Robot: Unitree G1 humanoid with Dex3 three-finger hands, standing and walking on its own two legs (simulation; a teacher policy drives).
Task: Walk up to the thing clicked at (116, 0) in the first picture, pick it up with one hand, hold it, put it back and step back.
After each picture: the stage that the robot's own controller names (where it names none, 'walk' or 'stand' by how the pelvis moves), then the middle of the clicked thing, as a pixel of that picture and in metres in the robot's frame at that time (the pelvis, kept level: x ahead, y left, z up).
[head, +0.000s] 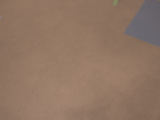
stand; out of the picture +2.11 -0.48 -0.66
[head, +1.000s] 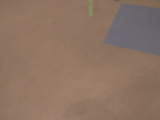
walk; (90, 7) +2.02 +0.03 -0.63
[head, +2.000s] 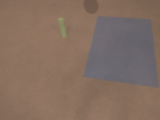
walk; (62, 28) +1.44 +0.32 -0.65
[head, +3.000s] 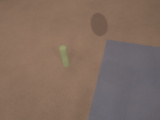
walk; (64, 56) +0.98 +0.25 -0.65
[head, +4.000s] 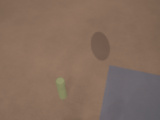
walk; (61, 88) +0.65 +0.21 -0.64
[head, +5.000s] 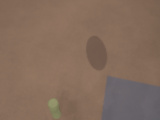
stand; (55, 109) +0.43 +0.20 -0.63
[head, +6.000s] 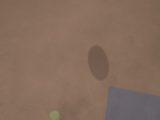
stand; out of the picture +0.39 +0.20 -0.66
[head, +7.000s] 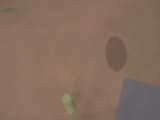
walk; (68, 104) +0.48 +0.20 -0.65
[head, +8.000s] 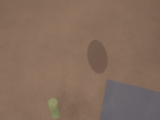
stand; (54, 109) +0.46 +0.18 -0.64
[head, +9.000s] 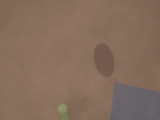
stand; (63, 114) +0.44 +0.15 -0.66
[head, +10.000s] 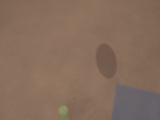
stand; (64, 116) +0.42 +0.15 -0.66
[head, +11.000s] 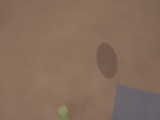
stand; (64, 116) +0.41 +0.15 -0.66
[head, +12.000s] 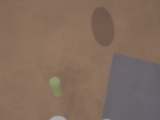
go down; (56, 87) +0.44 +0.16 -0.54
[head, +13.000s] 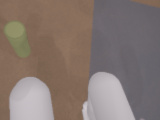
go down; (19, 42) +0.49 +0.22 -0.26
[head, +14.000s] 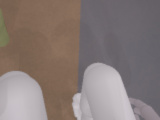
close in; out of the picture +0.48 +0.24 -0.21
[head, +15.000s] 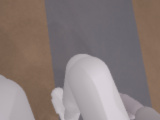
close; out of the picture +0.46 +0.28 -0.16
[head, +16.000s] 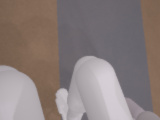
lift; out of the picture +0.42 +0.25 -0.15
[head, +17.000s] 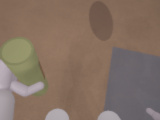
lift; (30, 73) +0.33 +0.17 +0.04
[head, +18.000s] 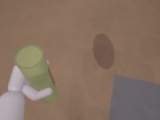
hold; (41, 79) +0.31 +0.15 +0.06
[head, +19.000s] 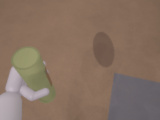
hold; (38, 80) +0.31 +0.16 +0.04
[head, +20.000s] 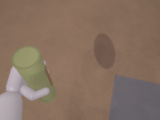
crouch; (38, 79) +0.31 +0.16 +0.05
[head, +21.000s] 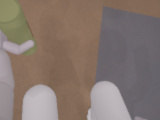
crouch; (19, 33) +0.46 +0.18 -0.03
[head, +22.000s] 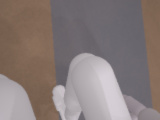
lower; out of the picture +0.44 +0.29 -0.17
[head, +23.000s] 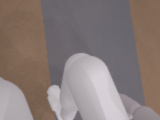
lower; out of the picture +0.46 +0.30 -0.17
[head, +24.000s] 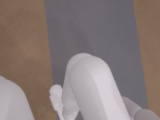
lower; out of the picture +0.46 +0.30 -0.17
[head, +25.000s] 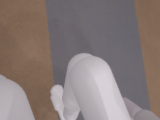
lower; out of the picture +0.45 +0.29 -0.17
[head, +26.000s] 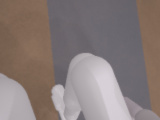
loosen; out of the picture +0.45 +0.29 -0.17
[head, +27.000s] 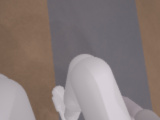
withdraw; out of the picture +0.45 +0.28 -0.17
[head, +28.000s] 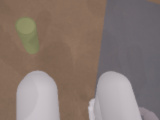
walk; (29, 38) +0.48 +0.23 -0.25
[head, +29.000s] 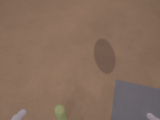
stand; (61, 116) +0.41 +0.15 -0.59
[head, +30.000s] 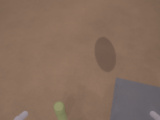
stand; (60, 112) +0.42 +0.16 -0.60
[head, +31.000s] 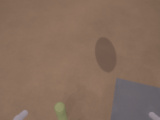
stand; (61, 113) +0.42 +0.16 -0.60
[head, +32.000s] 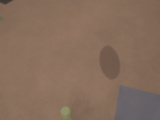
stand; (66, 117) +0.43 +0.15 -0.66
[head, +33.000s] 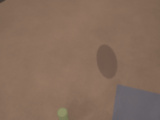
stand; (64, 118) +0.41 +0.16 -0.66
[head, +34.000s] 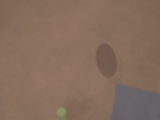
walk; (63, 118) +0.40 +0.16 -0.66
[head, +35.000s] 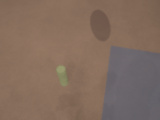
walk; (62, 76) +0.61 +0.19 -0.63
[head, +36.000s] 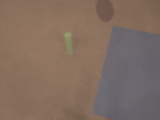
walk; (68, 43) +0.98 +0.17 -0.63
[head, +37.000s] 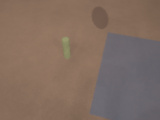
stand; (66, 48) +1.05 +0.18 -0.64
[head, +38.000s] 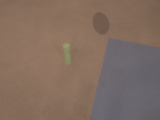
stand; (67, 54) +1.02 +0.17 -0.66
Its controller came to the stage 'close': yes
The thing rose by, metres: 0.68
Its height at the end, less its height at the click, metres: +0.00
